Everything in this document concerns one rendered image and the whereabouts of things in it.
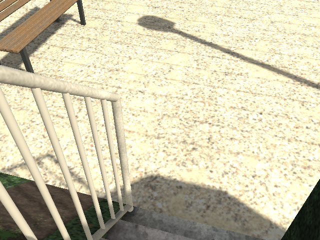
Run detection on stairs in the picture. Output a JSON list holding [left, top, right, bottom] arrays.
[[99, 206, 265, 240]]

